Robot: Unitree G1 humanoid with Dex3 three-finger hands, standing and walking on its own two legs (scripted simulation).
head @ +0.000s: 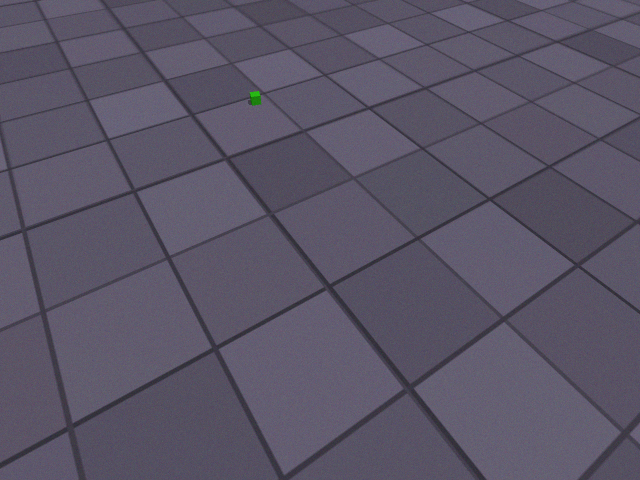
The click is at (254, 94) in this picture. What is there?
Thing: cube
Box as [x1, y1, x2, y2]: [250, 91, 260, 105]
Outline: 258,91 250,92 250,100 252,105 260,104 260,96
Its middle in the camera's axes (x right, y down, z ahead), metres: -0.37 -0.82 +2.31
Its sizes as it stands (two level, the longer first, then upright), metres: 0.055 0.055 0.055
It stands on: the floor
